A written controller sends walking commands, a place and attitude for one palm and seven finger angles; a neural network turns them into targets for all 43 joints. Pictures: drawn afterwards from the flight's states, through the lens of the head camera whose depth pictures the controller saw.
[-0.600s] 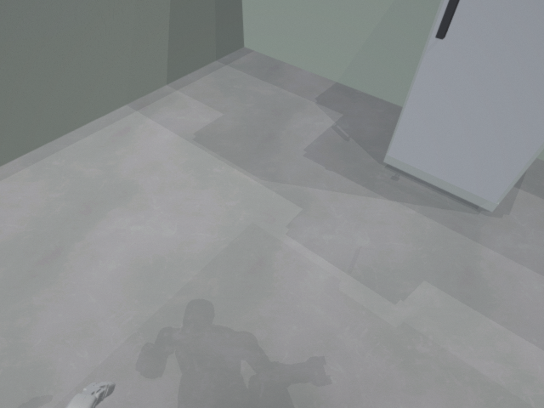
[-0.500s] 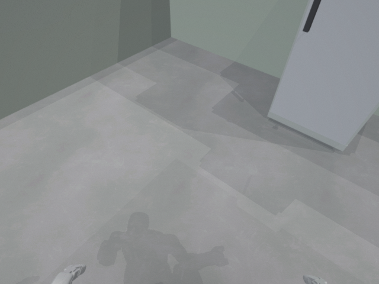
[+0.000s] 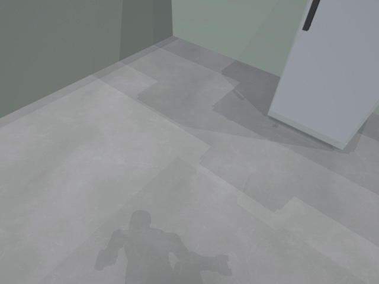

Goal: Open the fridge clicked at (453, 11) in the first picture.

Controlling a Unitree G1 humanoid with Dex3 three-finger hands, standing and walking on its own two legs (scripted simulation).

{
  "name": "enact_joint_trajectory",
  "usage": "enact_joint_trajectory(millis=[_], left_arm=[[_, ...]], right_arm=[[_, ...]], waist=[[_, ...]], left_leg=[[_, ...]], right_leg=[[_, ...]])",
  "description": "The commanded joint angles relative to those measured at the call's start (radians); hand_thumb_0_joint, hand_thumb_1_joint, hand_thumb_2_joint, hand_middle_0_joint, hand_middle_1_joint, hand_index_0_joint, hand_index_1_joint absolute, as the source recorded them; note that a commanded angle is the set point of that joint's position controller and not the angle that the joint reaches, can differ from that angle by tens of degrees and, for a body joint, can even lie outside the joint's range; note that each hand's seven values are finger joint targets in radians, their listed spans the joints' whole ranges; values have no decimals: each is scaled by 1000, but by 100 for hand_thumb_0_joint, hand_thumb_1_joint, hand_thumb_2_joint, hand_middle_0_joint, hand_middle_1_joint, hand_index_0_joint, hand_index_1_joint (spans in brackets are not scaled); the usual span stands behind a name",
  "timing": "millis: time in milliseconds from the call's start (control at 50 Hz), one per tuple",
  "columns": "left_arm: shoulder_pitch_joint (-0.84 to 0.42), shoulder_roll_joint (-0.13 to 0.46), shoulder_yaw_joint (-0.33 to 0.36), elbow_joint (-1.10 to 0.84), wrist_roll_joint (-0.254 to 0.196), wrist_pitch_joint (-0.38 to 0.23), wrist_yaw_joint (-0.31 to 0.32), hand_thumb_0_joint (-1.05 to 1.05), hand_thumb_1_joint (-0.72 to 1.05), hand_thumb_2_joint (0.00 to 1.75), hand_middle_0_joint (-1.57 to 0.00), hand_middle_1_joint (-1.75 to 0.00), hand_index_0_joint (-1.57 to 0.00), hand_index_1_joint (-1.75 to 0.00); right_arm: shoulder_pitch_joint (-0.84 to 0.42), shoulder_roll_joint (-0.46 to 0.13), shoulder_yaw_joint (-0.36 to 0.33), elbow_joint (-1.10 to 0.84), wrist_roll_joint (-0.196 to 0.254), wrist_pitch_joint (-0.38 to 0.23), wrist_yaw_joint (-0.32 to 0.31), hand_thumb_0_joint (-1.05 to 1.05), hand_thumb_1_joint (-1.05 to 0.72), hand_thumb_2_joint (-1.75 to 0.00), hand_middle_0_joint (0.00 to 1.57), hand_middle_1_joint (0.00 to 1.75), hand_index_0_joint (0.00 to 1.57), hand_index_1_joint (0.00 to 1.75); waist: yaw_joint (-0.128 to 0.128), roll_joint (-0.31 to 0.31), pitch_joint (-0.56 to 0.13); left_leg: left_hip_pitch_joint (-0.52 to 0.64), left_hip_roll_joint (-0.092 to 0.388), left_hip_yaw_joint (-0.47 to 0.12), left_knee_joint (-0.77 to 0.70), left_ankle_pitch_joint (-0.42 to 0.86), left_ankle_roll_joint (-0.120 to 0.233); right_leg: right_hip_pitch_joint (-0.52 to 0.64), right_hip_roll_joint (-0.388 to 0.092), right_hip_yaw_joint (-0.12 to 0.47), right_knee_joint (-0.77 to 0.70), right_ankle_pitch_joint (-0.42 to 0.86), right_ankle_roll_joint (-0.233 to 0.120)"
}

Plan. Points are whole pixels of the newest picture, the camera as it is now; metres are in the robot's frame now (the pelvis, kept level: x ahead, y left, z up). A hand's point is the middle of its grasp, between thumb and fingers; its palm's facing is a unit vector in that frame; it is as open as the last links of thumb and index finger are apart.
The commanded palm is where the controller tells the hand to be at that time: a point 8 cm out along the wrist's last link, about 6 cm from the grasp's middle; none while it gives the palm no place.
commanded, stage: stand and wait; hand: left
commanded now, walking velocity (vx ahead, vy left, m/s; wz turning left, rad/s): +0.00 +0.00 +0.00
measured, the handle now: out of the picture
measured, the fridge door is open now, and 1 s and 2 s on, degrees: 0 0 0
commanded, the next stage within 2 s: look at it before walking up in 0.50 s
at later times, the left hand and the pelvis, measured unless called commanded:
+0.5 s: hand out of the picture +0.06 +0.24 -0.15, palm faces -0.04 -0.94 -0.33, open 7.4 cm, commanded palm none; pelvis -0.02 +0.00 +0.00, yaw +0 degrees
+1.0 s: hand out of the picture +0.07 +0.24 -0.15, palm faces -0.03 -0.94 -0.33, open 7.4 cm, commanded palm none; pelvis -0.01 +0.00 +0.00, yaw +0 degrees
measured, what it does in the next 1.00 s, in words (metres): stands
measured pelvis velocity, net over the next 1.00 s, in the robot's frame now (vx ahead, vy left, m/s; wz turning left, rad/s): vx -0.01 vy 0.00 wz -0.01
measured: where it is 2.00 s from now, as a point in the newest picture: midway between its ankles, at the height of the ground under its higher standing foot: outside the picture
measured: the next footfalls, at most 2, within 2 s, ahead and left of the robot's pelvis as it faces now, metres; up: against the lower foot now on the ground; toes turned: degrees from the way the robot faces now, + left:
right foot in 1.64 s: +0.11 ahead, -0.14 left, +0.00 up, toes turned -13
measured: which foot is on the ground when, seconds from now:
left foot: down 0.00-1.00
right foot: down 0.00-1.00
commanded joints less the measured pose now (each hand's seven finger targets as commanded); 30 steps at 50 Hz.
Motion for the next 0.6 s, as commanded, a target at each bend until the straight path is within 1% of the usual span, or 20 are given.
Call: enact_joint_trajectory(millis=[0,40,100,120,140,200,260,280,360,380,400,520,580], left_arm=[[-66,207,41,-60,-2,-26,16,0,90,90,-20,-30,-20,-30],[-64,207,40,-55,-2,-27,15,0,90,90,-20,-30,-20,-30],[-69,209,40,-49,-1,-27,15,0,90,90,-20,-30,-20,-30],[-65,207,40,-48,-1,-28,14,0,90,90,-20,-30,-20,-30],[-67,208,39,-45,-1,-28,14,0,90,90,-20,-30,-20,-30],[-67,209,39,-43,-1,-29,14,0,90,90,-20,-30,-20,-30],[-67,207,38,-41,-1,-29,13,0,90,90,-20,-30,-20,-30],[-66,207,40,-40,0,-30,14,0,90,90,-20,-30,-20,-30],[-66,206,39,-39,0,-29,13,0,90,90,-20,-30,-20,-30],[-67,206,40,-39,1,-29,14,0,90,90,-20,-30,-20,-30],[-66,206,39,-38,0,-28,14,0,90,90,-20,-30,-20,-30],[-65,204,39,-36,1,-28,13,0,90,90,-20,-30,-20,-30],[-62,203,39,-35,1,-29,13,0,90,90,-20,-30,-20,-30]], right_arm=[[-65,-200,-39,-67,6,-32,-14,0,-90,-90,20,30,20,30],[-63,-203,-38,-59,6,-34,-13,0,-90,-90,20,30,20,30],[-53,-202,-36,-51,7,-34,-12,0,-90,-90,20,30,20,30],[-53,-204,-36,-48,6,-35,-12,0,-90,-90,20,30,20,30],[-55,-203,-36,-45,7,-35,-12,0,-90,-90,20,30,20,30],[-47,-201,-34,-40,7,-35,-11,0,-90,-90,20,30,20,30],[-47,-202,-36,-35,6,-35,-11,0,-90,-90,20,30,20,30],[-44,-201,-36,-35,7,-34,-10,0,-90,-90,20,30,20,30],[-43,-201,-35,-30,6,-35,-9,0,-90,-90,20,30,20,30],[-38,-200,-35,-29,7,-34,-9,0,-90,-90,20,30,20,30],[-42,-200,-36,-29,6,-34,-9,0,-90,-90,20,30,20,30],[-36,-201,-36,-26,6,-37,-9,0,-90,-90,20,30,20,30],[-35,-202,-34,-27,8,-36,-10,0,-90,-90,20,30,20,30]], waist=[[-4,-4,-66],[-3,4,-68],[-5,-10,-63],[-4,-3,-71],[-3,-9,-61],[-4,-13,-63],[-4,-3,-51],[-5,-13,-59],[-4,-7,-48],[-6,-9,-56],[-4,-5,-45],[-5,3,-58],[-5,-4,-70]], left_leg=[[-2,105,-85,-73,143,39],[0,107,-87,-79,140,40],[-10,107,-91,-86,122,38],[-4,107,-91,-87,124,38],[-7,107,-92,-89,123,38],[-11,107,-93,-91,112,37],[-9,107,-91,-94,107,35],[-9,108,-91,-91,106,35],[-15,107,-93,-98,92,34],[-16,108,-95,-97,93,33],[-17,108,-93,-100,81,33],[-16,112,-96,-103,102,35],[-9,113,-97,-98,111,34]], right_leg=[[2,-115,104,-87,147,-35],[1,-115,104,-91,139,-34],[1,-114,107,-101,110,-34],[1,-114,109,-102,109,-34],[-4,-114,108,-104,108,-33],[-3,-115,114,-111,89,-35],[-19,-114,115,-118,80,-34],[-16,-113,117,-118,79,-34],[-25,-112,120,-124,55,-33],[-19,-111,118,-123,53,-34],[-30,-111,120,-126,39,-33],[-19,-110,114,-117,70,-32],[-13,-109,112,-115,85,-32]])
